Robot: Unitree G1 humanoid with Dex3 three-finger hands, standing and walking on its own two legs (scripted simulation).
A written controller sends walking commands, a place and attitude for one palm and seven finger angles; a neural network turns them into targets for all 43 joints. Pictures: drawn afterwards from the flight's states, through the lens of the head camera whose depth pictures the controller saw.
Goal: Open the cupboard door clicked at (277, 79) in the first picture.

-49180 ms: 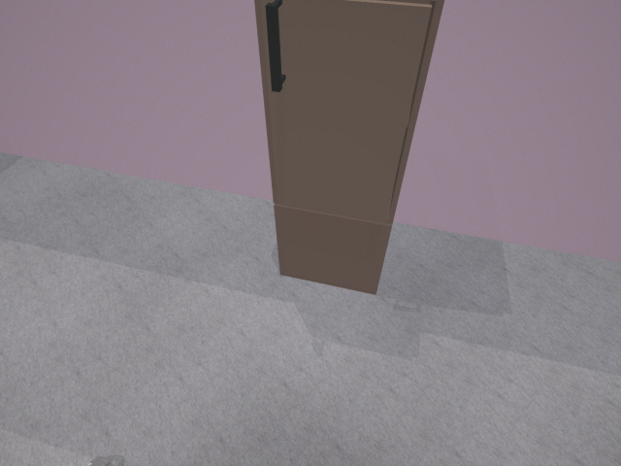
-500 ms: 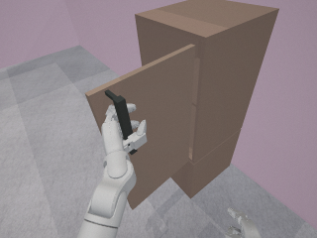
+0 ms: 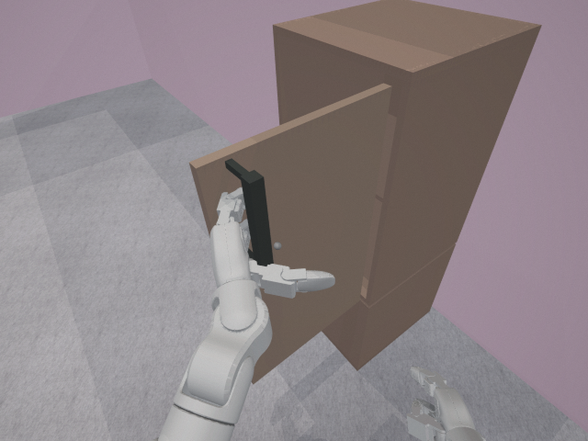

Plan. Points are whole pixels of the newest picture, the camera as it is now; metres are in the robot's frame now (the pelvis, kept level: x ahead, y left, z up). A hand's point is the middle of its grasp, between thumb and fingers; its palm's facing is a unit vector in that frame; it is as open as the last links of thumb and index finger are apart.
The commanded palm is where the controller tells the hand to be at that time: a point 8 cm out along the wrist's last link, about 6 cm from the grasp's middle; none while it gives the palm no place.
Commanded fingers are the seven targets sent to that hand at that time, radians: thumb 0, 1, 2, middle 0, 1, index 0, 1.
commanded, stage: open thumb and fingers to let go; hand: left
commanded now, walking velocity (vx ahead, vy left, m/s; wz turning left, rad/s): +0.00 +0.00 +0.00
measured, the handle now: (250, 223) +0.35 +0.09 +0.16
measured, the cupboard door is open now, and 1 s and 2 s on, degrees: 92 96 96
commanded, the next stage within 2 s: slide the hand sideways off the handle in 0.06 s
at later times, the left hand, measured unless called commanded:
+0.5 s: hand (278, 269) +0.28 +0.05 +0.16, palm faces -0.16 -0.99 +0.02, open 16.3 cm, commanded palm +0.24 +0.10 +0.16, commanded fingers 0.00 -0.50 0.30 -0.15 -0.30 -0.15 -0.30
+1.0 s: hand (232, 304) +0.22 +0.09 +0.15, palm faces -0.09 -1.00 -0.01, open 16.3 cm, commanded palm +0.19 +0.15 +0.16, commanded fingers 0.00 -0.50 0.30 -0.15 -0.30 -0.15 -0.30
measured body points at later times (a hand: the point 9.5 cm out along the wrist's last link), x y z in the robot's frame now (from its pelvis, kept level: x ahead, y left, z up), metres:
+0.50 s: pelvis -0.02 +0.04 +0.00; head -0.06 +0.02 +0.45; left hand +0.28 +0.10 +0.16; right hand +0.17 -0.16 -0.08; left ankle +0.01 +0.12 -0.74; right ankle +0.00 -0.06 -0.74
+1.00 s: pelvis +0.00 +0.02 +0.00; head -0.05 +0.00 +0.45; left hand +0.22 +0.15 +0.16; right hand +0.21 -0.17 -0.06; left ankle +0.01 +0.12 -0.74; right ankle +0.00 -0.06 -0.74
